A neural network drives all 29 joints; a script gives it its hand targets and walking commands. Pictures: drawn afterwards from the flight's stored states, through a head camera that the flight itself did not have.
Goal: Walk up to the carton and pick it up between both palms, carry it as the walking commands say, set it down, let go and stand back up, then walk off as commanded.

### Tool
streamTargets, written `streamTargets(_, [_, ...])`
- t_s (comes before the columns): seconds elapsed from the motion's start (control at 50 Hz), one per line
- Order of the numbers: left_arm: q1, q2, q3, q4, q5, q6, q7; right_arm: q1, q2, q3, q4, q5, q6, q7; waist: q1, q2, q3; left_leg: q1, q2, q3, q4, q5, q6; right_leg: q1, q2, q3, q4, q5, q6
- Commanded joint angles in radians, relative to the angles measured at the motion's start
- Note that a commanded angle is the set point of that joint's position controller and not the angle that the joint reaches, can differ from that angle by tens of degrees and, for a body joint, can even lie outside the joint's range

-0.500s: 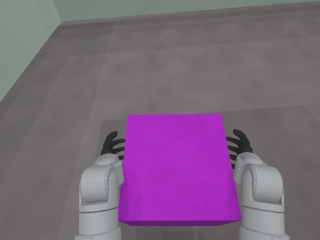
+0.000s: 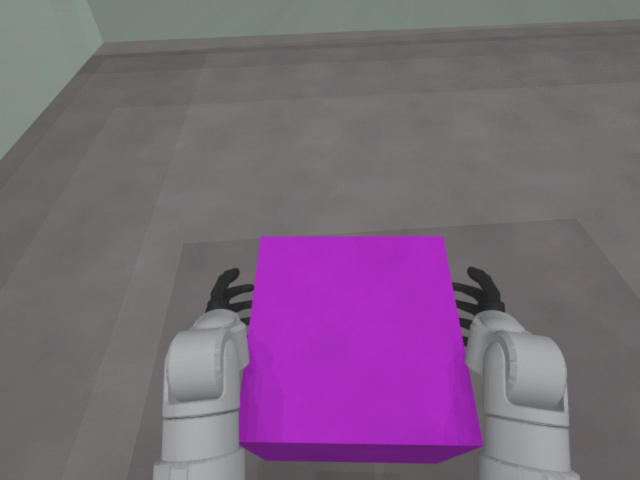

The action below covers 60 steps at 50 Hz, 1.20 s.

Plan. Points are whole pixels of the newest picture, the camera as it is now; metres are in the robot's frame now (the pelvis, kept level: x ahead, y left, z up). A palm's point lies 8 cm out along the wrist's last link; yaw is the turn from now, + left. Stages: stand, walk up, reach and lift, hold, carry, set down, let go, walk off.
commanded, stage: carry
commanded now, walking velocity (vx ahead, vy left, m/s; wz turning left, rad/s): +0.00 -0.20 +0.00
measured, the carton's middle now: (350, 352) +0.29 +0.00 +0.01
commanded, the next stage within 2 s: none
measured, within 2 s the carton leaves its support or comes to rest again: neither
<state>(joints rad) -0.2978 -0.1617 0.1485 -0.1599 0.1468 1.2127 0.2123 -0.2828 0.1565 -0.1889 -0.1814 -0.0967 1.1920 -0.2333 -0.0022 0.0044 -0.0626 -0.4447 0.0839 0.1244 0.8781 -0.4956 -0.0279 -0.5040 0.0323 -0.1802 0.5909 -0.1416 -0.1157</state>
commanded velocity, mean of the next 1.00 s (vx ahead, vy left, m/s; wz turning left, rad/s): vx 0.00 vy -0.20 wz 0.00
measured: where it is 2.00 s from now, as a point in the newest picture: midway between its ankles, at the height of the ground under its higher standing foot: outside the picture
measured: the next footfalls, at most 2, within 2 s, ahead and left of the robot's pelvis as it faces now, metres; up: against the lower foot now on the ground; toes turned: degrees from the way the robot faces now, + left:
left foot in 0.04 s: +0.02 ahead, +0.09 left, +0.00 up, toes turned +10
right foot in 0.30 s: +0.04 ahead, -0.22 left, +0.00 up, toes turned -5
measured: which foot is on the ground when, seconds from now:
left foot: up 0.00-0.02, down 0.04-0.32, up 0.34-0.46, down 0.48-0.72, up 0.74-0.96, down 0.98-1.00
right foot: down 0.00-0.06, up 0.08-0.28, down 0.30-0.52, up 0.54-0.68, down 0.70-1.00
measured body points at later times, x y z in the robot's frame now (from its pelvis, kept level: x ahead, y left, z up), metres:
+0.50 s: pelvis -0.09 -0.10 +0.00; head -0.08 -0.10 +0.45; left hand +0.22 +0.04 +0.07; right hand +0.20 -0.27 +0.07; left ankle -0.05 +0.00 -0.71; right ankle +0.00 -0.22 -0.71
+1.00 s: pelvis -0.17 -0.21 +0.00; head -0.16 -0.19 +0.45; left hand +0.13 -0.05 +0.07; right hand +0.13 -0.36 +0.08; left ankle -0.20 -0.13 -0.72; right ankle -0.08 -0.28 -0.71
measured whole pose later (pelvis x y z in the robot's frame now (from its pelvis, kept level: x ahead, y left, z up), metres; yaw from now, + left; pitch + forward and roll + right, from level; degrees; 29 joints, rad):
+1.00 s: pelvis -0.17 -0.21 +0.00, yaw +1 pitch +4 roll -1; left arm -0.30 -0.16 0.14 -0.21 0.16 1.20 0.19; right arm -0.28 0.16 -0.18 -0.24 -0.07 1.18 -0.25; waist -0.02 -0.02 -0.06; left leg -0.37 0.04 0.14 0.70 -0.43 0.00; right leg -0.52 0.02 -0.16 0.63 -0.19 -0.10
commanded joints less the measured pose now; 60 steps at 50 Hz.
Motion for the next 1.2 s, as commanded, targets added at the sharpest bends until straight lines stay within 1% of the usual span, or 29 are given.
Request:
streamTargets(0.0, [-0.513,-1.020,-0.693,-0.094,-0.454,-0.016,-0.391,-0.573,1.004,0.772,-0.087,0.460,0.017,0.435,0.003,-0.102,-0.409,0.357,-0.017,0.041,-0.540,0.190,0.035,0.210,-0.189,0.144,-0.280,-0.070,0.129])
streamTargets(0.04, [-0.575,-1.026,-0.718,-0.160,-0.462,-0.019,-0.380,-0.566,1.017,0.754,-0.081,0.461,0.014,0.444,0.015,0.342,-0.348,0.472,0.517,-0.582,-0.586,0.288,0.173,-0.167,-0.073,0.090,0.117,-0.285,0.164])
streamTargets(0.06, [-0.677,-1.035,-0.759,-0.215,-0.511,-0.024,-0.386,-0.559,1.036,0.727,-0.051,0.455,-0.001,0.445,-0.003,0.309,-0.298,0.335,0.527,-0.525,-0.570,0.365,0.245,-0.177,-0.109,0.207,0.309,-0.309,0.143])
streamTargets(0.12, [-0.668,-1.006,-0.773,-0.238,-0.503,-0.027,-0.375,-0.534,1.023,0.715,-0.077,0.442,0.004,0.436,-0.002,0.147,-0.283,0.346,0.325,-0.234,-0.535,0.443,0.160,-0.171,-0.094,0.199,0.414,-0.172,0.158])
streamTargets(0.2, [-0.531,-0.975,-0.746,-0.146,-0.498,-0.004,-0.387,-0.489,0.974,0.727,-0.094,0.383,0.012,0.405,-0.006,0.170,-0.344,0.361,0.256,-0.131,-0.396,0.804,0.116,-0.008,-0.068,0.131,0.124,-0.228,0.145])
streamTargets(0.24, [-0.497,-0.957,-0.732,-0.118,-0.497,0.007,-0.398,-0.456,0.962,0.726,-0.061,0.364,0.014,0.397,0.006,0.266,-0.358,0.361,0.269,-0.129,-0.334,0.805,0.100,0.086,-0.051,0.085,-0.066,-0.197,0.134])
streamTargets(0.26, [-0.494,-0.961,-0.731,-0.109,-0.508,0.009,-0.399,-0.405,0.960,0.706,-0.021,0.339,0.024,0.394,0.007,0.222,-0.393,0.348,0.206,-0.071,-0.254,0.725,0.051,0.186,-0.040,0.057,-0.221,-0.093,0.146])
streamTargets(0.3, [-0.513,-0.946,-0.725,-0.107,-0.499,0.009,-0.410,-0.410,0.948,0.711,-0.025,0.326,0.024,0.394,0.000,-0.132,-0.395,0.030,0.092,-0.028,-0.086,0.206,-0.049,0.424,-0.282,0.364,-0.222,0.424,0.078])
streamTargets(0.32, [-0.513,-0.934,-0.711,-0.099,-0.492,0.008,-0.410,-0.423,0.947,0.714,-0.018,0.340,0.022,0.398,-0.001,-0.317,-0.373,-0.119,0.031,0.010,-0.030,-0.092,-0.068,0.494,-0.368,0.398,-0.154,0.621,0.012])
streamTargets(0.34, [-0.466,-0.971,-0.699,-0.047,-0.486,0.002,-0.421,-0.485,0.946,0.745,-0.057,0.365,0.015,0.398,0.013,-0.355,-0.391,-0.097,-0.006,0.028,0.002,-0.201,-0.065,0.425,-0.351,0.362,-0.134,0.583,-0.053])
streamTargets(0.46, [-0.504,-1.006,-0.678,-0.109,-0.448,-0.018,-0.389,-0.647,0.986,0.800,-0.166,0.466,0.005,0.425,-0.002,-0.146,-0.368,0.281,0.028,-0.014,-0.332,0.267,0.011,0.095,-0.194,0.141,-0.136,-0.073,0.054])
streamTargets(0.48, [-0.500,-1.005,-0.672,-0.097,-0.429,-0.018,-0.378,-0.612,1.001,0.790,-0.111,0.467,0.017,0.433,-0.016,-0.002,-0.351,0.349,0.162,-0.194,-0.477,0.222,0.054,-0.008,-0.133,0.110,-0.022,-0.150,0.087])
streamTargets(0.5, [-0.522,-0.984,-0.678,-0.161,-0.430,-0.031,-0.373,-0.598,0.992,0.794,-0.119,0.474,0.016,0.437,-0.007,0.203,-0.367,0.348,0.436,-0.555,-0.607,0.200,0.154,-0.107,-0.055,0.078,0.208,-0.271,0.135])
streamTargets(0.52, [-0.536,-0.996,-0.697,-0.160,-0.440,-0.026,-0.375,-0.573,1.009,0.778,-0.087,0.473,0.020,0.441,0.005,0.245,-0.307,0.226,0.519,-0.582,-0.653,0.041,0.226,-0.125,-0.095,0.158,0.378,-0.349,0.138])
streamTargets(0.56, [-0.624,-1.002,-0.734,-0.186,-0.459,-0.029,-0.374,-0.574,1.015,0.757,-0.043,0.456,0.018,0.446,0.021,0.217,-0.240,0.046,0.391,-0.332,-0.633,-0.015,0.132,0.001,-0.124,0.223,0.426,-0.243,0.125])
streamTargets(0.6, [-0.651,-1.001,-0.766,-0.226,-0.499,-0.028,-0.375,-0.540,1.025,0.751,-0.057,0.444,0.016,0.435,0.018,0.215,-0.276,0.108,0.271,-0.175,-0.533,0.200,0.058,0.020,-0.112,0.192,0.232,-0.174,0.110])
streamTargets(0.66, [-0.580,-0.983,-0.745,-0.174,-0.511,-0.008,-0.390,-0.536,0.992,0.741,-0.076,0.398,0.015,0.408,0.021,0.187,-0.387,0.205,0.217,-0.102,-0.323,0.362,0.033,0.218,-0.060,0.118,-0.155,-0.148,0.110])
streamTargets(0.68, [-0.578,-0.971,-0.735,-0.188,-0.517,-0.007,-0.391,-0.491,0.978,0.734,-0.057,0.387,0.019,0.403,0.016,0.062,-0.423,0.144,0.177,-0.055,-0.216,0.275,0.005,0.334,-0.120,0.213,-0.250,-0.097,0.095])
streamTargets(0.7, [-0.510,-0.962,-0.725,-0.131,-0.512,0.000,-0.400,-0.479,0.953,0.729,-0.070,0.364,0.017,0.395,0.010,-0.229,-0.439,-0.082,0.068,0.010,-0.063,-0.014,-0.062,0.438,-0.355,0.490,-0.260,0.214,0.046])
streamTargets(0.74, [-0.470,-0.979,-0.699,-0.096,-0.486,-0.018,-0.418,-0.534,0.964,0.777,-0.114,0.388,0.003,0.396,0.018,-0.362,-0.373,-0.160,-0.024,0.010,0.156,-0.160,-0.039,0.346,-0.352,0.440,-0.224,0.241,-0.076])
streamTargets(0.8, [-0.499,-1.015,-0.699,-0.142,-0.496,-0.013,-0.411,-0.569,0.983,0.774,-0.160,0.409,-0.006,0.397,0.018,-0.164,-0.404,-0.135,0.003,-0.029,0.198,-0.045,-0.039,0.380,-0.270,0.316,-0.177,0.252,-0.053])
streamTargets(0.94, [-0.456,-0.993,-0.685,-0.123,-0.441,-0.017,-0.379,-0.517,0.969,0.772,-0.101,0.447,0.027,0.424,0.010,-0.158,-0.420,0.242,-0.029,0.027,-0.424,0.208,0.005,0.258,-0.251,0.224,-0.171,0.149,-0.015])
streamTargets(0.96, [-0.449,-0.974,-0.699,-0.120,-0.430,-0.015,-0.369,-0.500,0.982,0.757,-0.058,0.448,0.029,0.431,-0.008,-0.034,-0.432,0.398,0.106,-0.137,-0.534,0.285,0.033,0.118,-0.210,0.190,-0.045,0.170,0.034])
streamTargets(0.98, [-0.485,-0.998,-0.714,-0.124,-0.434,-0.013,-0.369,-0.493,0.975,0.749,-0.058,0.438,0.024,0.436,0.001,0.290,-0.375,0.483,0.420,-0.519,-0.585,0.530,0.132,-0.136,-0.083,0.112,0.126,-0.150,0.112])
streamTargets(1.0, [-0.473,-0.999,-0.726,-0.122,-0.434,-0.015,-0.374,-0.446,0.975,0.736,-0.047,0.431,0.022,0.443,0.014,0.284,-0.292,0.493,0.533,-0.547,-0.521,0.802,0.213,-0.268,-0.048,0.124,0.288,-0.330,0.151])
streamTargets(1.02, [-0.575,-0.994,-0.747,-0.191,-0.478,-0.018,-0.376,-0.443,0.989,0.703,-0.010,0.424,0.014,0.441,-0.008,0.266,-0.318,0.443,0.499,-0.472,-0.474,0.858,0.265,-0.223,-0.082,0.219,0.417,-0.348,0.132])
streamTargets(1.04, [-0.595,-1.000,-0.759,-0.202,-0.472,-0.022,-0.372,-0.477,1.006,0.716,-0.050,0.431,0.010,0.440,-0.003,0.173,-0.298,0.432,0.402,-0.340,-0.460,0.855,0.222,-0.206,-0.082,0.217,0.449,-0.260,0.138])
streamTargets(1.08, [-0.641,-1.015,-0.787,-0.250,-0.490,-0.036,-0.370,-0.522,1.011,0.718,-0.090,0.441,0.000,0.442,0.001,0.170,-0.276,0.435,0.292,-0.197,-0.459,0.820,0.146,-0.204,-0.077,0.170,0.402,-0.188,0.142])
streamTargets(1.18, [-0.579,-0.976,-0.766,-0.231,-0.534,-0.007,-0.388,-0.466,0.973,0.710,-0.117,0.373,0.001,0.395,-0.004,0.237,-0.380,0.325,0.211,-0.079,-0.349,0.677,0.086,0.134,-0.054,0.094,0.003,-0.135,0.134])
